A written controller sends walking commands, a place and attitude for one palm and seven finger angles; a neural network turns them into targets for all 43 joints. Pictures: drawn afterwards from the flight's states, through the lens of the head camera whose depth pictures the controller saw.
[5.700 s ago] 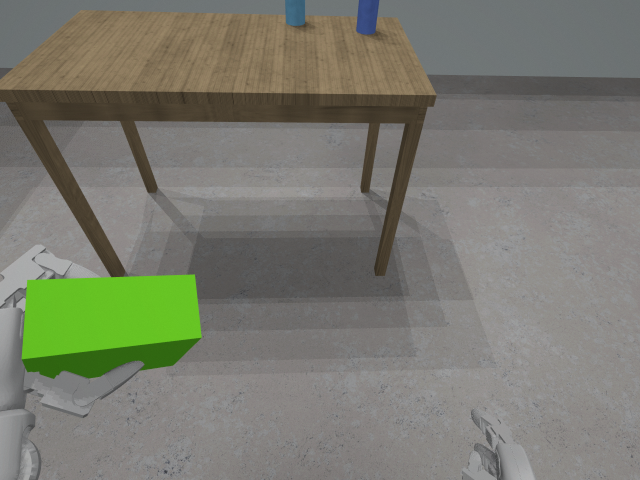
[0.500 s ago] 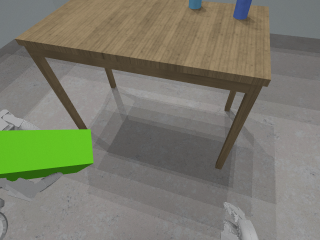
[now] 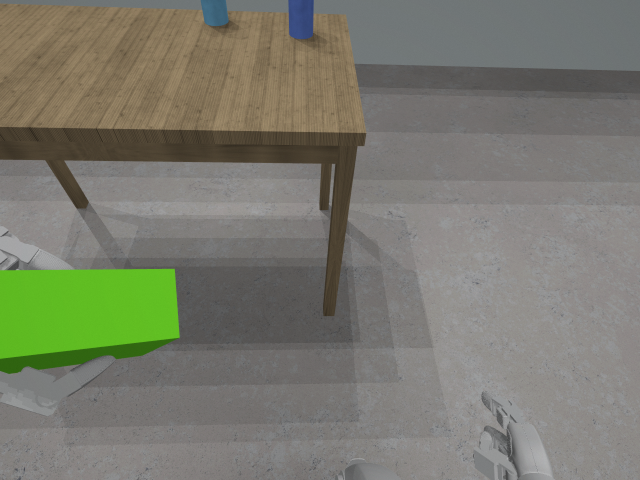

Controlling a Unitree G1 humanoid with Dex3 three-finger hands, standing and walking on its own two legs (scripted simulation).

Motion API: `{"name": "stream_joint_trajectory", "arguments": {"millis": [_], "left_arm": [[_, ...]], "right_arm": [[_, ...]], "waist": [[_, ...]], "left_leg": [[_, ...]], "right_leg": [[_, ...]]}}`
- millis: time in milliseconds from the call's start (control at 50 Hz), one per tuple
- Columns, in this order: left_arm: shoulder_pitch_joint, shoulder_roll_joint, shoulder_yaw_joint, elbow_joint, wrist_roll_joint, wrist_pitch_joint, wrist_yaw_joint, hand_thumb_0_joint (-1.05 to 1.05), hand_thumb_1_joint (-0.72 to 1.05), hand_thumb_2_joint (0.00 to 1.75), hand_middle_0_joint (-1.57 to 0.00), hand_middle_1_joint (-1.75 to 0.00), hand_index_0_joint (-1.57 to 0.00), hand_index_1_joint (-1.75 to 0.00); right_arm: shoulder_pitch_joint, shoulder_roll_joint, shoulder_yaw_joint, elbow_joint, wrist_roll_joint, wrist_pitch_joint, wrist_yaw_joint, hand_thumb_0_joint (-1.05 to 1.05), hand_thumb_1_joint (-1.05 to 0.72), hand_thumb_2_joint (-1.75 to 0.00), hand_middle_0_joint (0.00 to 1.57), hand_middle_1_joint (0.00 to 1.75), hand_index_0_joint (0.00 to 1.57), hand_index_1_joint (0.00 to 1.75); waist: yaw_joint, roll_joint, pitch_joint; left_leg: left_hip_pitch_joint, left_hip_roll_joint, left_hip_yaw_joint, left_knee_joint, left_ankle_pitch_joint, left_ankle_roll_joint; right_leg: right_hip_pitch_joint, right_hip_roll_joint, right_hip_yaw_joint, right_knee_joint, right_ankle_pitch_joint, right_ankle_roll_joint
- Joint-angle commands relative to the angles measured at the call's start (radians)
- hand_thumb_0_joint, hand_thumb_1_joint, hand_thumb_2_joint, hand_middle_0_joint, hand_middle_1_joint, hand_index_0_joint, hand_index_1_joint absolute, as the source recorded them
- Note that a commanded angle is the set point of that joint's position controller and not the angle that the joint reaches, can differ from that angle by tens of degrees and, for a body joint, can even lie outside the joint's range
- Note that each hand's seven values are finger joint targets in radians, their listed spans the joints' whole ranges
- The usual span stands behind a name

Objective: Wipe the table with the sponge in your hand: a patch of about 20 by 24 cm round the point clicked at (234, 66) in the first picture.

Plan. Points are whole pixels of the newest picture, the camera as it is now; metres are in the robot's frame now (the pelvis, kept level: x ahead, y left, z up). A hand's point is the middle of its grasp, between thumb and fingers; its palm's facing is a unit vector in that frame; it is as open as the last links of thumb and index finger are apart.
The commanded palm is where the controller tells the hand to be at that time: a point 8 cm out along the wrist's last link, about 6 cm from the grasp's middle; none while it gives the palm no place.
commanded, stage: turn to face it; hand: left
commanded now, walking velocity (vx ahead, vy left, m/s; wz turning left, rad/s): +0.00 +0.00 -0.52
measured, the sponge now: (109, 320) +0.22 +0.22 +0.15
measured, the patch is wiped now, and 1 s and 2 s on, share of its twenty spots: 0.00 0.00 0.00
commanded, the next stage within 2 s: take the last steps up to it in 0.42 s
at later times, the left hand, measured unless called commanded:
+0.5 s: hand (238, 325) +0.21 +0.10 +0.18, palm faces +0.10 -0.80 -0.59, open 10.4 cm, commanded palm +0.17 +0.15 +0.19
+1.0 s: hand (212, 352) +0.19 +0.11 +0.17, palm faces +0.24 -0.86 -0.45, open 10.4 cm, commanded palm +0.15 +0.16 +0.19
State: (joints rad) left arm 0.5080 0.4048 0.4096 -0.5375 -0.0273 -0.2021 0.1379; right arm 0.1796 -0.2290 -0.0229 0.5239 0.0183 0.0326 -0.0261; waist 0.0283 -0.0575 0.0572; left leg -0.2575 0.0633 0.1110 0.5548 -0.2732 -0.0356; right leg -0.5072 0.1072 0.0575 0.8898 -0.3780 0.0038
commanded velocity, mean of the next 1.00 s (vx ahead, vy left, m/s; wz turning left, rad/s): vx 0.15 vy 0.08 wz -0.13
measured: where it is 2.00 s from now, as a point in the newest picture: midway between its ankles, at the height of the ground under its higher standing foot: outside the picture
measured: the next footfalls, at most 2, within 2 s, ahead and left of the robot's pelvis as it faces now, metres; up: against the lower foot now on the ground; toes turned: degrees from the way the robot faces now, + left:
right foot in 0.18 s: +0.01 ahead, -0.15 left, +0.00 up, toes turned -10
left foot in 0.68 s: -0.02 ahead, +0.04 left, +0.00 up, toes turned -9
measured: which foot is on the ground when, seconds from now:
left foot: down 0.00-0.20, up 0.22-0.66, down 0.68-0.98, up 1.00-1.00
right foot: up 0.00-0.16, down 0.18-0.72, up 0.74-0.96, down 0.98-1.00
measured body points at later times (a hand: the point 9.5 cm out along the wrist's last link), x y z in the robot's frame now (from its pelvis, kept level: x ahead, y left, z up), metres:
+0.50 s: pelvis -0.05 -0.08 +0.01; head +0.00 -0.11 +0.46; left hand +0.20 +0.14 +0.21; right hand +0.04 -0.37 -0.09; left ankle -0.04 +0.05 -0.68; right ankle -0.03 -0.15 -0.73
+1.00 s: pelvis -0.07 -0.08 +0.00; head -0.08 -0.10 +0.45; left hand +0.17 +0.16 +0.19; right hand +0.03 -0.30 -0.11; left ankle -0.06 +0.04 -0.72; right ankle -0.10 -0.19 -0.73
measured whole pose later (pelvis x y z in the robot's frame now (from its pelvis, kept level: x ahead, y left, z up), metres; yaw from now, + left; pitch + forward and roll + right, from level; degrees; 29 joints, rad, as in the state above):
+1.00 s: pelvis -0.07 -0.08 +0.00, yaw -13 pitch -1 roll -1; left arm 0.41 0.35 0.33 -0.37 0.01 -0.20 0.15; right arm 0.25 -0.15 0.04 0.65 0.00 -0.08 -0.05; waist 0.03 0.07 0.00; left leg -0.28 0.05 0.05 0.69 -0.39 0.01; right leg -0.24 -0.04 -0.13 0.56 -0.31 0.00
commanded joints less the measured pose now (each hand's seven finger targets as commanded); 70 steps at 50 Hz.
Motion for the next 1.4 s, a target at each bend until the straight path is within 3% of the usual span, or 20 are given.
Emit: {"name": "stream_joint_trajectory", "arguments": {"millis": [0, 140, 160, 200, 280, 440, 620, 660, 700, 780, 900, 940, 960, 980, 1100, 1220, 1260, 1280, 1300, 1380], "left_arm": [[-0.197, 0.111, 0.009, -0.257, 0.012, -0.062, 0.005, 0.0, 0.1, 1.3, -1.2, -1.6, -1.2, -1.6], [-0.253, 0.139, 0.033, -0.224, 0.01, -0.056, 0.026, 0.0, 0.1, 1.3, -1.2, -1.6, -1.2, -1.6], [-0.241, 0.164, 0.06, -0.216, 0.011, -0.061, 0.026, 0.0, 0.1, 1.3, -1.2, -1.6, -1.2, -1.6], [-0.155, 0.256, 0.169, -0.191, -0.004, -0.068, 0.039, 0.0, 0.1, 1.3, -1.2, -1.6, -1.2, -1.6], [0.11, 0.198, 0.206, -0.193, -0.037, -0.079, 0.029, 0.0, 0.1, 1.3, -1.2, -1.6, -1.2, -1.6], [0.108, 0.174, 0.169, -0.203, -0.033, -0.081, 0.038, 0.0, 0.1, 1.3, -1.2, -1.6, -1.2, -1.6], [-0.024, 0.16, 0.064, -0.228, 0.006, -0.059, 0.043, 0.0, 0.1, 1.3, -1.2, -1.6, -1.2, -1.6], [-0.043, 0.149, 0.054, -0.233, 0.014, -0.077, 0.039, 0.0, 0.1, 1.3, -1.2, -1.6, -1.2, -1.6], [-0.084, 0.157, 0.062, -0.227, 0.031, -0.086, 0.044, 0.0, 0.1, 1.3, -1.2, -1.6, -1.2, -1.6], [-0.151, 0.116, 0.037, -0.112, 0.036, -0.078, 0.012, 0.0, 0.1, 1.3, -1.2, -1.6, -1.2, -1.6], [-0.252, 0.076, -0.039, -0.053, 0.033, -0.055, 0.012, 0.0, 0.1, 1.3, -1.2, -1.6, -1.2, -1.6], [-0.257, 0.108, -0.018, -0.045, 0.044, -0.056, 0.016, 0.0, 0.1, 1.3, -1.2, -1.6, -1.2, -1.6], [-0.254, 0.158, 0.015, -0.057, 0.039, -0.06, 0.02, 0.0, 0.1, 1.3, -1.2, -1.6, -1.2, -1.6], [-0.253, 0.18, 0.042, -0.065, 0.026, -0.071, 0.024, 0.0, 0.1, 1.3, -1.2, -1.6, -1.2, -1.6], [-0.051, 0.193, 0.139, -0.223, 0.015, -0.129, 0.026, 0.0, 0.1, 1.3, -1.2, -1.6, -1.2, -1.6], [-0.007, 0.149, 0.133, -0.243, 0.01, -0.113, 0.058, 0.0, 0.1, 1.3, -1.2, -1.6, -1.2, -1.6], [-0.017, 0.133, 0.117, -0.257, 0.005, -0.122, 0.057, 0.0, 0.1, 1.3, -1.2, -1.6, -1.2, -1.6], [0.002, 0.106, 0.088, -0.272, 0.005, -0.127, 0.052, 0.0, 0.1, 1.3, -1.2, -1.6, -1.2, -1.6], [-0.008, 0.141, 0.104, -0.259, 0.022, -0.133, 0.056, 0.0, 0.1, 1.3, -1.2, -1.6, -1.2, -1.6], [-0.084, 0.149, 0.099, -0.268, 0.017, -0.124, 0.029, 0.0, 0.1, 1.3, -1.2, -1.6, -1.2, -1.6]], "right_arm": [[-0.067, -0.108, -0.034, -0.136, -0.003, -0.085, 0.005, 0.0, -0.9, -0.9, 0.2, 0.3, 0.2, 0.3], [-0.011, -0.111, -0.029, -0.121, -0.001, -0.164, 0.022, 0.0, -0.9, -0.9, 0.2, 0.3, 0.2, 0.3], [0.001, -0.089, -0.031, -0.114, 0.004, -0.167, 0.025, 0.0, -0.9, -0.9, 0.2, 0.3, 0.2, 0.3], [-0.086, -0.052, -0.006, -0.138, -0.01, -0.153, 0.016, 0.0, -0.9, -0.9, 0.2, 0.3, 0.2, 0.3], [-0.096, -0.019, 0.007, -0.115, -0.008, -0.085, 0.023, 0.0, -0.9, -0.9, 0.2, 0.3, 0.2, 0.3], [-0.091, -0.076, -0.028, -0.115, -0.006, -0.072, -0.006, 0.0, -0.9, -0.9, 0.2, 0.3, 0.2, 0.3], [-0.042, -0.102, -0.032, -0.089, -0.015, -0.08, -0.03, 0.0, -0.9, -0.9, 0.2, 0.3, 0.2, 0.3], [-0.021, -0.116, -0.033, -0.099, -0.025, -0.094, -0.036, 0.0, -0.9, -0.9, 0.2, 0.3, 0.2, 0.3], [-0.057, -0.111, -0.023, -0.096, -0.025, -0.11, -0.033, 0.0, -0.9, -0.9, 0.2, 0.3, 0.2, 0.3], [-0.037, -0.106, -0.037, -0.058, -0.015, -0.149, -0.018, 0.0, -0.9, -0.9, 0.2, 0.3, 0.2, 0.3], [-0.044, -0.102, -0.018, -0.023, -0.019, -0.16, -0.044, 0.0, -0.9, -0.9, 0.2, 0.3, 0.2, 0.3], [-0.037, -0.083, -0.02, -0.015, -0.02, -0.157, -0.038, 0.0, -0.9, -0.9, 0.2, 0.3, 0.2, 0.3], [-0.059, -0.066, -0.023, -0.027, -0.016, -0.153, -0.034, 0.0, -0.9, -0.9, 0.2, 0.3, 0.2, 0.3], [-0.091, -0.102, -0.03, -0.023, -0.026, -0.148, -0.029, 0.0, -0.9, -0.9, 0.2, 0.3, 0.2, 0.3], [-0.096, -0.046, -0.016, -0.032, -0.02, -0.115, -0.017, 0.0, -0.9, -0.9, 0.2, 0.3, 0.2, 0.3], [-0.048, -0.049, -0.047, -0.054, -0.022, -0.143, -0.029, 0.0, -0.9, -0.9, 0.2, 0.3, 0.2, 0.3], [-0.017, -0.085, -0.071, -0.056, -0.017, -0.146, -0.041, 0.0, -0.9, -0.9, 0.2, 0.3, 0.2, 0.3], [-0.02, -0.109, -0.083, -0.06, -0.011, -0.148, -0.037, 0.0, -0.9, -0.9, 0.2, 0.3, 0.2, 0.3], [-0.007, -0.099, -0.078, -0.065, -0.011, -0.157, -0.03, 0.0, -0.9, -0.9, 0.2, 0.3, 0.2, 0.3], [-0.032, -0.092, -0.072, -0.011, 0.001, -0.179, -0.019, 0.0, -0.9, -0.9, 0.2, 0.3, 0.2, 0.3]], "waist": [[-0.002, 0.314, -0.005], [-0.006, 0.267, -0.108], [-0.014, 0.123, -0.144], [0.015, -0.222, -0.178], [-0.008, -0.029, -0.281], [-0.015, -0.048, -0.271], [-0.035, 0.02, -0.195], [-0.045, 0.176, -0.135], [-0.042, 0.409, -0.058], [-0.022, 0.278, -0.003], [-0.024, 0.206, -0.017], [-0.02, -0.009, -0.066], [-0.016, -0.264, -0.069], [-0.008, -0.184, -0.053], [-0.023, -0.064, -0.121], [-0.027, -0.056, -0.214], [-0.056, 0.184, -0.269], [-0.048, 0.393, -0.272], [-0.048, 0.323, -0.246], [-0.028, 0.272, -0.134]], "left_leg": [[-0.088, 0.332, -0.093, -0.263, 0.037, 0.16], [-0.009, 0.241, 0.013, 0.041, 0.167, 0.044], [0.008, 0.18, 0.045, 0.194, 0.101, 0.012], [-0.306, 0.0, -0.029, 0.568, -0.377, -0.041], [-0.365, 0.027, -0.135, 0.616, -0.22, -0.049], [-0.199, -0.019, -0.089, 0.298, -0.177, -0.02], [0.092, -0.055, -0.042, -0.109, -0.148, 0.061], [0.163, 0.056, -0.181, -0.291, -0.251, 0.133], [0.093, 0.303, -0.463, -0.397, -0.357, 0.251], [-0.12, 0.2, -0.206, -0.355, -0.329, 0.216], [-0.133, 0.148, -0.184, -0.201, -0.222, 0.162], [-0.268, 0.056, -0.086, 0.105, -0.198, 0.11], [-0.427, -0.047, -0.016, 0.389, -0.246, 0.056], [-0.48, -0.03, -0.104, 0.575, -0.239, 0.033], [-0.284, 0.052, -0.078, 0.332, -0.085, 0.018], [0.019, -0.066, 0.109, -0.102, 0.093, 0.022], [0.266, 0.044, -0.023, -0.158, 0.199, 0.082], [0.416, 0.267, -0.312, -0.147, 0.463, 0.194], [0.371, 0.344, -0.437, -0.189, 0.501, 0.275], [0.192, 0.245, -0.227, -0.209, 0.246, 0.254]], "right_leg": [[-0.01, -0.13, -0.044, 0.219, -0.07, 0.052], [0.319, -0.091, -0.187, -0.381, 0.11, 0.051], [0.334, -0.17, -0.09, -0.482, 0.27, 0.013], [0.447, -0.445, 0.346, -0.504, 0.897, -0.161], [0.588, -0.371, 0.218, -0.416, 0.871, -0.177], [0.494, -0.349, 0.247, -0.499, 0.753, -0.165], [0.258, -0.312, 0.266, -0.683, -0.158, -0.099], [0.132, -0.187, 0.153, -0.523, -0.209, -0.052], [-0.012, -0.061, -0.101, -0.073, -0.114, -0.001], [0.072, -0.118, -0.143, 0.1, -0.041, 0.015], [0.338, -0.124, -0.234, -0.387, -0.051, 0.024], [0.495, -0.29, 0.007, -0.557, -0.06, -0.057], [0.547, -0.514, 0.381, -0.658, -0.036, -0.158], [0.512, -0.611, 0.448, -0.693, 0.022, -0.207], [0.423, -0.457, 0.01, -0.587, 0.376, -0.149], [0.461, -0.358, -0.074, -0.384, 0.519, -0.08], [0.266, -0.263, -0.156, -0.073, 0.397, -0.009], [0.003, -0.174, -0.207, 0.136, -0.134, 0.035], [-0.069, -0.146, -0.145, 0.3, -0.303, 0.016], [-0.099, -0.226, -0.142, 0.195, -0.124, 0.027]]}}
